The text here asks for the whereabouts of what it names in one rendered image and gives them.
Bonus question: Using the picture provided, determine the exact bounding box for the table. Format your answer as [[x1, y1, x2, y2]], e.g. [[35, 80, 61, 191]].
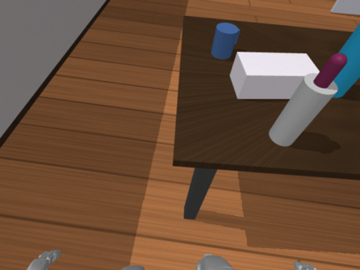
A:
[[173, 16, 360, 219]]

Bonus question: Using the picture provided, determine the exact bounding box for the left robot hand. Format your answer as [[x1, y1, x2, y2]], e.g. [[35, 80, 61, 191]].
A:
[[27, 250, 61, 270]]

